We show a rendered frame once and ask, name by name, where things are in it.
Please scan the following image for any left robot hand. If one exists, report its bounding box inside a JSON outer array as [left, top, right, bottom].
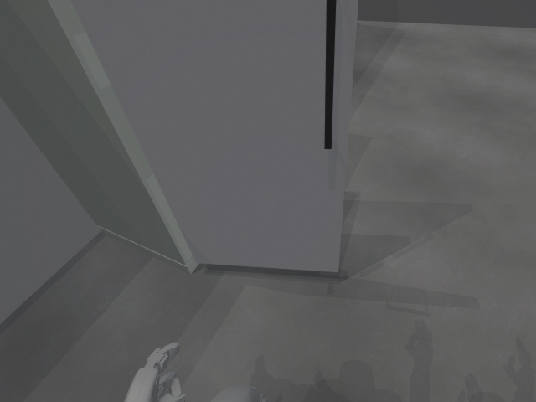
[[124, 342, 185, 402]]

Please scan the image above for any fridge door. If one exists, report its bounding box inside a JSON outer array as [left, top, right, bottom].
[[71, 0, 358, 272]]

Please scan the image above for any robot left thigh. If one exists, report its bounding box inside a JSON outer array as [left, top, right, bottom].
[[210, 385, 268, 402]]

